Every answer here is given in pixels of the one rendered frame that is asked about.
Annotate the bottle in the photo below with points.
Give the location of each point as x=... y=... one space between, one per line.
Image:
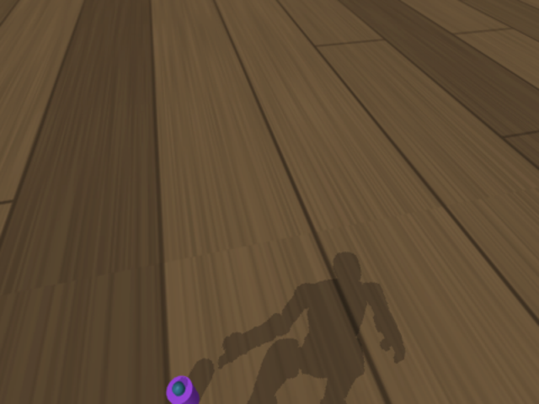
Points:
x=180 y=390

